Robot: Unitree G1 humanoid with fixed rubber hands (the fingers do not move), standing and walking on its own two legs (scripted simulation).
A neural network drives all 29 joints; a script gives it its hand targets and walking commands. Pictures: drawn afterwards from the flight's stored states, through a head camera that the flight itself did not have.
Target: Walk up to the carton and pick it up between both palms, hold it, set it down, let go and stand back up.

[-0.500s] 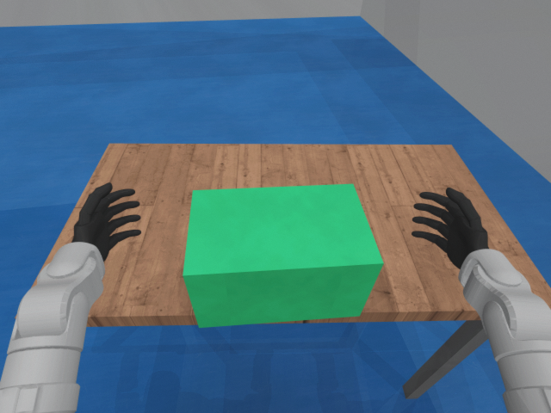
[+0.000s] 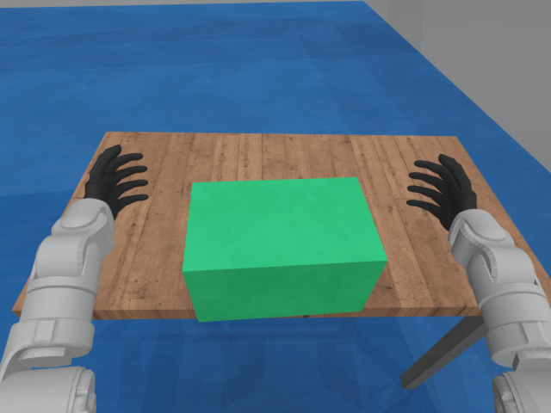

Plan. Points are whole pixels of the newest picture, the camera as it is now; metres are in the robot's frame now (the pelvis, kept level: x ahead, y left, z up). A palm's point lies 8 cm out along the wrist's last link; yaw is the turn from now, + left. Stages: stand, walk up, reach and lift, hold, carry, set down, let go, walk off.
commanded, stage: reach and lift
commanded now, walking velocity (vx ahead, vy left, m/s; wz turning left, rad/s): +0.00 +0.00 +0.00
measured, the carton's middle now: (278, 248) +0.41 -0.02 +0.00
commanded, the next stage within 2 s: none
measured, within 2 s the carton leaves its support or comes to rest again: neither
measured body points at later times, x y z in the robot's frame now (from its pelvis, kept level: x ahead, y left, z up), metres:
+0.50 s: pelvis +0.00 +0.00 -0.01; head +0.03 +0.00 +0.44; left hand +0.40 +0.21 +0.06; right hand +0.38 -0.25 +0.05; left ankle -0.04 +0.10 -0.74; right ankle +0.03 -0.10 -0.74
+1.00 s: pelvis -0.03 -0.01 -0.02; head +0.00 -0.02 +0.43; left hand +0.40 +0.17 +0.05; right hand +0.39 -0.22 +0.05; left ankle -0.04 +0.10 -0.74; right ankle +0.03 -0.10 -0.75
